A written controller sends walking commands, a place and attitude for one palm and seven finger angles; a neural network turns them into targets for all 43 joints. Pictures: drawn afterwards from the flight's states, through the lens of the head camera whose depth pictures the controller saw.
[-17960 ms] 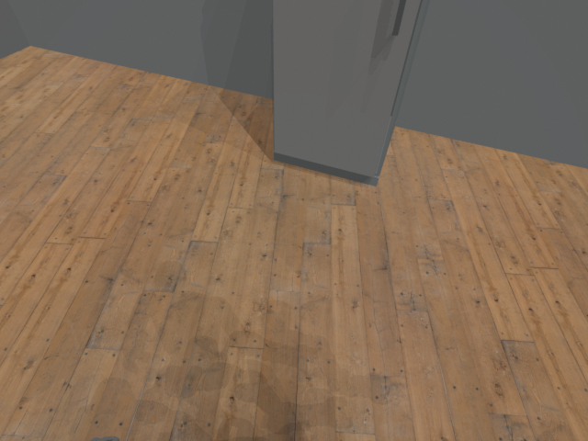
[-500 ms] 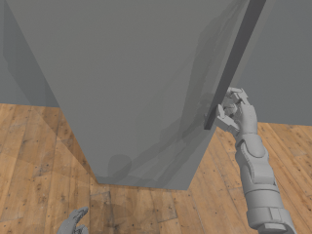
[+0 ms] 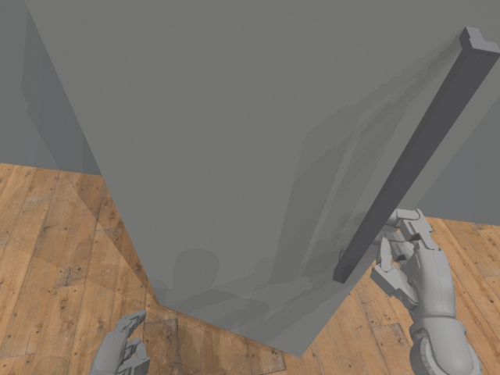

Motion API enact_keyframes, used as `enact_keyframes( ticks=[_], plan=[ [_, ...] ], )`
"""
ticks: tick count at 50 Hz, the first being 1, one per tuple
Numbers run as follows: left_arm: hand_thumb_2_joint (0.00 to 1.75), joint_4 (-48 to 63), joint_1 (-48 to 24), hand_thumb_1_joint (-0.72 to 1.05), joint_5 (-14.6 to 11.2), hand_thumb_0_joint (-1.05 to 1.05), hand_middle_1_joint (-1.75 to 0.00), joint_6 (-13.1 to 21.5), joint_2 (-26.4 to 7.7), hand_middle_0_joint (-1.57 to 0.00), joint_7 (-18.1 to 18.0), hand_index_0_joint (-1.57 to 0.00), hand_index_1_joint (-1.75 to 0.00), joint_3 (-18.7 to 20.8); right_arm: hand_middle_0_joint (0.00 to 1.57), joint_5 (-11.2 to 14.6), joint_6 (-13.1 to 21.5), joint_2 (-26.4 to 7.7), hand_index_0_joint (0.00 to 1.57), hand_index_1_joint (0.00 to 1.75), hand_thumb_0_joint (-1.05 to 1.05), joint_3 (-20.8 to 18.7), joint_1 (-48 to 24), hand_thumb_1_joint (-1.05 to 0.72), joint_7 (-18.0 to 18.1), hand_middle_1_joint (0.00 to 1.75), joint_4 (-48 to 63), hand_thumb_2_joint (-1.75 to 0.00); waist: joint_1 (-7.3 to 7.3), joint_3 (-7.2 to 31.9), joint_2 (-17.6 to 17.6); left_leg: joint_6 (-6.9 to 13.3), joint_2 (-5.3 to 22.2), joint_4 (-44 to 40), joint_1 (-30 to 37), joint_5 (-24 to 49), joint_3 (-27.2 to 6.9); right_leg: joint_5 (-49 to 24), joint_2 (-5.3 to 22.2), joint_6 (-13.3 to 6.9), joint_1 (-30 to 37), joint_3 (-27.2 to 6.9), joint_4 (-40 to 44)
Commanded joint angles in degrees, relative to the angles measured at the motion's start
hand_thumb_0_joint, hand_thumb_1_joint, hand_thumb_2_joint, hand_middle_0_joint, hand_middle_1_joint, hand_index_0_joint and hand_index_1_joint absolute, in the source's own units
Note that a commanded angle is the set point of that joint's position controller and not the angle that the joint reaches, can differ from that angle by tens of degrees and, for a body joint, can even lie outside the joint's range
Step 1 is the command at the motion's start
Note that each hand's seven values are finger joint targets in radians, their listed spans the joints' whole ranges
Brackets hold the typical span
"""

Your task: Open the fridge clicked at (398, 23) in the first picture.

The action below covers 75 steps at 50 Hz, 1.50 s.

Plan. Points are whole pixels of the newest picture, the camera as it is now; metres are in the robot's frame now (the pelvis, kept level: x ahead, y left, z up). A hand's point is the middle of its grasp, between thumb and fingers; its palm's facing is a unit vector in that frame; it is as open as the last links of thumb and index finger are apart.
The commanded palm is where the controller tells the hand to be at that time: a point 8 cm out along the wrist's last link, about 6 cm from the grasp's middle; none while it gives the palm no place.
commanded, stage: walk backward, drawing the door open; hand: right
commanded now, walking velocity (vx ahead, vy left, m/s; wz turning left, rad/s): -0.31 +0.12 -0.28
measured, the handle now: (383, 195) +0.31 -0.13 +0.20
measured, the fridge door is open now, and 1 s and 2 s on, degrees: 12 27 27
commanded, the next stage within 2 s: stop walking and hold the door back in 0.72 s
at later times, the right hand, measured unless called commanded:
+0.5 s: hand out of the picture +0.12 -0.14 +0.10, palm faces +0.28 +0.91 -0.30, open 4.6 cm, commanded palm +0.08 -0.18 +0.11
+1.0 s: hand out of the picture -0.03 -0.20 +0.12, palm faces +0.49 +0.84 -0.22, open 4.6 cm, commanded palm -0.03 -0.23 +0.12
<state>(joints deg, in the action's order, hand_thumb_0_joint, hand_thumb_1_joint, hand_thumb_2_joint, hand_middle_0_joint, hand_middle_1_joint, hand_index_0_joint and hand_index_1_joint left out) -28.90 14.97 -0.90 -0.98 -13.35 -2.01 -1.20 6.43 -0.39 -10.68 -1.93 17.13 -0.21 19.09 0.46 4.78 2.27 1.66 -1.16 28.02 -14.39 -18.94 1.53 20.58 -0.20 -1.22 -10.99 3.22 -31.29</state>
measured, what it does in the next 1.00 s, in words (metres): walks backwards: right foot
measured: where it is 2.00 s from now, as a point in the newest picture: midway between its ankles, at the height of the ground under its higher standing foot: outside the picture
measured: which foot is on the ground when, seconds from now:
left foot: down 0.00-1.00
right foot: down 0.00-0.34, up 0.36-0.72, down 0.74-1.00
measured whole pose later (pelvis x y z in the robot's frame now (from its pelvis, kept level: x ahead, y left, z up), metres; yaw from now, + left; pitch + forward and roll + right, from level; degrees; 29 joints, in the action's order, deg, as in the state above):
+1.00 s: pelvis -0.24 +0.03 -0.02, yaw -14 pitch -4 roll +0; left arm -35.2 15.1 -0.1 2.0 -13.0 -5.8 -1.2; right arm -1.7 7.7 -11.0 -2.9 10.8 8.7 11.6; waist -2.3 -1.6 2.0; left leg 0.3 -1.4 37.8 -19.5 -14.7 -1.6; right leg 15.8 0.1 -1.5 -22.5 2.4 -38.6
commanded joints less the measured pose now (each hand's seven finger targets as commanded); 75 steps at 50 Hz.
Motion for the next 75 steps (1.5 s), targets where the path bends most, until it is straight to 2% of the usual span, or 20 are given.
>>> enact_keyframes(
  ticks=[1, 7, 12, 14, 17, 28, 34, 43, 50, 52, 55, 57, 60, 64, 65, 66, 67, 69, 70, 75],
  plan=[
    [0.90, 8.07, -5.70, 0.90, 0.79, 0.00, -0.30, 0.67, -6.07, -0.20, -2.38, -0.20, -0.30, 2.11, 0.45, -3.68, 6.62, -4.99, 0.45, 1.40, 0.00, -0.83, -3.83, -0.90, 3.66, 1.40, 9.33, -0.90, 1.69, 10.38, -2.43, -0.98, 7.00, 2.58, 7.49, 51.12, -3.09, -44.24, 4.01, -0.90, 5.42, -4.13, -1.15],
    [0.90, 9.78, -8.86, 0.90, 1.87, 0.00, -0.30, -0.39, -5.66, -0.20, -2.11, -0.20, -0.30, 1.97, 0.45, -4.98, 7.18, -6.03, 0.45, 1.40, 0.00, -0.14, 0.96, -0.90, 5.28, 1.40, 16.04, -0.90, 1.23, 5.89, 4.00, -2.40, 1.58, 6.47, -3.58, 15.04, 1.11, -67.06, 9.37, -1.69, 14.02, -8.96, 4.80],
    [0.90, 10.49, -8.50, 0.90, 2.29, 0.00, -0.30, 0.27, -5.30, -0.20, -1.25, -0.20, -0.30, 1.72, 0.45, -5.45, 7.40, -5.73, 0.45, 1.40, 0.00, -1.19, 7.67, -0.90, 6.00, 1.40, 15.60, -0.90, 0.86, 4.28, 0.06, -2.07, 1.48, 1.16, 0.81, 25.73, 1.70, -65.62, 7.44, -0.54, 9.66, -7.64, 2.58],
    [0.90, 10.94, -8.77, 0.90, 2.01, 0.00, -0.30, 0.25, -4.85, -0.20, -1.09, -0.20, -0.30, 1.68, 0.45, -5.29, 8.22, -5.73, 0.45, 1.40, 0.00, -1.92, 9.06, -0.90, 5.83, 1.40, 14.80, -0.90, 0.60, 6.25, -3.27, -1.41, 3.18, -0.28, 7.09, 41.50, 0.63, -52.73, 4.95, 0.21, 4.43, -5.18, -0.76],
    [0.90, 11.15, -10.40, 0.90, 1.57, 0.00, -0.30, 0.27, -2.98, -0.20, -2.11, -0.20, -0.30, 1.25, 0.45, -4.93, 10.59, -8.15, 0.45, 1.40, 0.00, -5.78, 8.56, -0.90, 5.83, 1.40, 11.03, -0.90, -1.55, 7.54, -15.63, 2.02, 16.40, 0.02, 19.84, 77.99, -7.50, 2.60, -3.33, 1.46, -17.53, -3.43, -15.58],
    [0.90, 8.88, -10.13, 0.90, 1.75, 0.00, -0.30, 1.65, -1.90, -0.20, -3.09, -0.20, -0.30, 0.50, 0.45, -6.62, 10.70, -9.19, 0.45, 1.40, 0.00, -6.41, 8.57, -0.90, 8.86, 1.40, 18.38, -0.90, -1.12, 4.64, -11.56, 6.50, 17.97, -7.74, 1.78, 35.54, -7.54, 2.06, -0.63, 1.73, -8.83, -2.92, -17.85],
    [0.90, 7.78, -7.38, 0.90, 1.06, 0.00, -0.30, 1.70, -4.46, -0.20, -2.99, -0.20, -0.30, 1.35, 0.45, -5.95, 11.63, -12.11, 0.45, 1.40, 0.00, -7.15, 10.91, -0.90, 10.28, 1.40, 17.71, -0.90, 0.47, 3.39, -5.98, 1.78, 15.70, -9.48, 0.01, 18.76, -8.41, -3.97, 0.82, 0.47, -3.45, -2.98, 4.25],
    [0.90, 9.79, -9.37, 0.90, -0.18, 0.00, -0.30, 4.17, -6.62, -0.20, -4.27, -0.20, -0.30, 2.63, 0.45, -9.14, 12.66, -10.01, 0.45, 1.40, 0.00, -7.82, -4.38, -0.90, 10.00, 1.40, 14.82, -0.90, -0.95, -1.21, 5.84, -4.24, 0.15, 20.96, 24.36, 5.16, -4.57, 24.50, 13.38, -7.91, -44.36, -15.53, 17.43],
    [0.90, -0.64, -6.25, 0.90, 1.50, 0.00, -0.30, 6.91, -5.38, -0.20, -4.64, -0.20, -0.30, 2.63, 0.45, -7.72, 10.32, -6.32, 0.45, 1.40, 0.00, 0.67, -37.11, -0.90, 9.07, 1.40, -2.91, -0.90, 1.63, -0.53, -14.37, 2.39, 9.28, -14.87, -24.93, -24.44, -20.61, 4.53, -0.07, 0.59, 6.64, -2.78, -11.77],
    [0.90, -2.75, -7.52, 0.90, 2.31, 0.00, -0.30, 6.17, -5.80, -0.20, -4.96, -0.20, -0.30, 2.49, 0.45, -7.33, 9.83, -10.18, 0.45, 1.40, 0.00, -2.70, -41.78, -0.90, 9.61, 1.40, -6.99, -0.90, 1.62, 0.74, -11.23, 2.85, 9.98, -14.22, -28.70, -25.73, -18.68, 3.56, -1.01, 0.50, 9.65, -2.37, -14.21],
    [0.90, -3.51, -8.02, 0.90, 2.56, 0.00, -0.30, 4.92, -5.84, -0.20, -5.05, -0.20, -0.30, 1.94, 0.45, -6.32, 10.03, -10.36, 0.45, 1.40, 0.00, -3.34, -49.19, -0.90, 8.86, 1.40, -9.62, -0.90, 2.37, 1.45, -2.45, 1.41, 5.36, 1.52, -31.11, -25.96, -10.06, 18.28, 3.51, -1.31, 8.30, -11.19, -3.59],
    [0.90, -1.66, -10.39, 0.90, 1.90, 0.00, -0.30, 5.06, -6.60, -0.20, -4.23, -0.20, -0.30, 1.91, 0.45, -5.10, 9.39, -11.37, 0.45, 1.40, 0.00, -4.77, -52.49, -0.90, 8.39, 1.40, -7.51, -0.90, 0.91, 5.72, 18.31, -2.49, -5.97, 44.20, -12.42, -13.22, 2.20, 44.01, 20.29, -5.72, -11.75, -37.11, 28.41],
    [0.90, -1.08, -13.72, 0.90, 1.56, 0.00, -0.30, 4.61, -3.95, -0.20, -2.55, -0.20, -0.30, 2.97, 0.45, -5.16, 8.56, -10.48, 0.45, 1.40, 0.00, -6.43, -39.66, -0.90, 7.04, 1.40, -12.88, -0.90, -2.24, 3.36, -1.88, -0.66, -2.05, 45.92, -0.92, -7.20, 0.99, 25.11, 16.24, -3.86, -19.31, -17.15, 25.44],
    [0.90, -1.19, -11.87, 0.90, 1.99, 0.00, -0.30, 2.84, -4.75, -0.20, -2.90, -0.20, -0.30, 1.99, 0.45, -4.49, 5.21, -9.52, 0.45, 1.40, 0.00, -4.63, -34.90, -0.90, 6.76, 1.40, -21.41, -0.90, -2.67, 4.81, 7.74, 3.26, -3.97, 6.67, 20.05, -16.88, 5.58, 11.87, 9.51, 2.26, -21.57, -2.19, 13.94],
    [0.90, -2.73, -10.67, 0.90, 1.32, 0.00, -0.30, 2.33, -4.41, -0.20, -2.65, -0.20, -0.30, 2.44, 0.45, -5.10, 4.95, -11.47, 0.45, 1.40, 0.00, -6.09, -39.96, -0.90, 6.19, 1.40, -22.02, -0.90, -3.24, 2.76, -4.60, 6.83, 3.27, -9.60, 14.54, -15.03, -3.16, 2.64, 1.46, 4.87, -20.40, 7.72, -9.53],
    [0.90, -2.21, -12.01, 0.90, 0.40, 0.00, -0.30, 2.30, -5.85, -0.20, -2.76, -0.20, -0.30, 3.34, 0.45, -5.71, 5.85, -14.27, 0.45, 1.40, 0.00, -7.80, -49.16, -0.90, 5.60, 1.40, -20.98, -0.90, -2.39, -5.11, -19.42, 11.32, 17.80, -20.06, -0.62, -10.96, -24.94, 4.83, -1.23, 3.84, -27.84, -0.62, -36.20],
    [0.90, -4.21, -10.86, 0.90, 1.41, 0.00, -0.30, 2.83, -6.73, -0.20, -2.86, -0.20, -0.30, 3.73, 0.45, -5.21, 7.25, -16.38, 0.45, 1.40, 0.00, -10.80, -54.59, -0.90, 5.92, 1.40, -23.42, -0.90, -0.46, -6.74, -15.34, 12.73, 23.99, -23.39, -11.15, -20.72, -32.48, 3.20, -2.49, 3.56, -28.64, -6.56, -51.26],
    [0.90, -3.94, -8.77, 0.90, 1.18, 0.00, -0.30, 5.00, -4.96, -0.20, -2.80, -0.20, -0.30, 3.01, 0.45, -4.69, 9.01, -19.39, 0.45, 1.40, 0.00, -14.85, -42.56, -0.90, 7.01, 1.40, -30.96, -0.90, 0.17, -3.06, -12.67, 8.69, 17.54, -18.53, -2.33, -20.33, -24.58, -4.51, 0.84, 3.33, -33.43, -7.87, -47.53],
    [0.90, -4.15, -10.85, 0.90, 0.93, 0.00, -0.30, 5.51, -5.90, -0.20, -2.78, -0.20, -0.30, 2.78, 0.45, -4.45, 9.77, -11.20, 0.45, 1.40, 0.00, -3.99, -55.47, -0.90, 6.10, 1.40, -25.11, -0.90, 0.61, -5.18, -10.35, 7.36, 16.69, -17.06, 1.99, -12.63, -23.08, -6.01, 1.82, 2.76, -33.98, -8.10, -42.60],
    [0.90, -4.87, -8.68, 0.90, 1.01, 0.00, -0.30, 10.18, -4.26, -0.20, -5.31, -0.20, -0.30, 1.96, 0.45, -5.50, 11.94, -9.61, 0.45, 1.40, 0.00, -1.17, -70.80, -0.90, 7.22, 1.40, -19.01, -0.90, -1.23, 6.69, -10.01, 7.04, 12.54, -6.66, 6.50, 5.42, -11.88, 0.33, 0.57, -0.21, -3.42, 2.76, -2.35]
  ],
)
